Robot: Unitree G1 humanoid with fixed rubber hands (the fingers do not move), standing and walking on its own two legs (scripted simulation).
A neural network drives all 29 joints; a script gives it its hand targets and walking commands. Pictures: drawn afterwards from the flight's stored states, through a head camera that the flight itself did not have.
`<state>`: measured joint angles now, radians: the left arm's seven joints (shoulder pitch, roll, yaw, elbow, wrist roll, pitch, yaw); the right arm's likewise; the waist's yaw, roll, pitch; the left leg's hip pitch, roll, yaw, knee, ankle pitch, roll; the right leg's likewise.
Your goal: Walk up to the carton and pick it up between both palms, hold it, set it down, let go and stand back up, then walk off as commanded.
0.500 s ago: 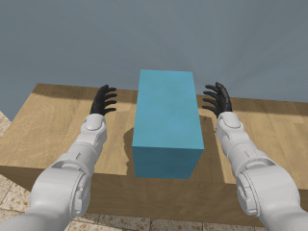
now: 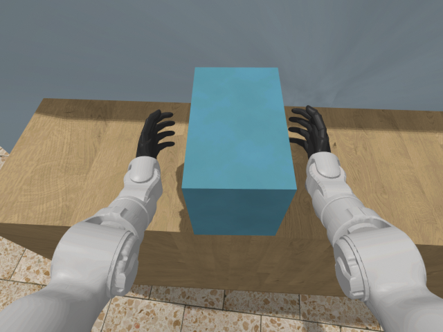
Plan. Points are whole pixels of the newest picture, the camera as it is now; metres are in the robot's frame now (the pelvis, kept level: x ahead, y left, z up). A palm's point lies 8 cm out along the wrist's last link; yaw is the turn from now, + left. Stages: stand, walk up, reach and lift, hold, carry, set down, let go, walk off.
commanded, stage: reach and lift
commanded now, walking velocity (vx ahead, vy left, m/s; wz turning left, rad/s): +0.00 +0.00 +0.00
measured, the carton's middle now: (235, 152) +0.46 -0.01 +0.03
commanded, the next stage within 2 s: none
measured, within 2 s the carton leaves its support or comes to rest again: leaves its support in 1.74 s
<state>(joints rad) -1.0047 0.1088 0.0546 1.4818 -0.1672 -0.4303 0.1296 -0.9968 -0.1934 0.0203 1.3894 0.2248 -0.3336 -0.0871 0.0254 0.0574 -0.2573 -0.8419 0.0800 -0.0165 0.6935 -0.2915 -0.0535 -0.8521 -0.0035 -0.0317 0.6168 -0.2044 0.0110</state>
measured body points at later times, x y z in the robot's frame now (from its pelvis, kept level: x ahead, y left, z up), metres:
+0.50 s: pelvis +0.01 +0.00 +0.02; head +0.11 +0.00 +0.46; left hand +0.45 +0.12 +0.05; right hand +0.45 -0.13 +0.05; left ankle +0.00 +0.15 -0.71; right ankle +0.03 -0.13 -0.71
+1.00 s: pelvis +0.04 +0.01 +0.04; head +0.13 +0.02 +0.48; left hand +0.44 +0.12 +0.05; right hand +0.44 -0.13 +0.06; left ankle +0.00 +0.15 -0.71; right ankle +0.03 -0.13 -0.71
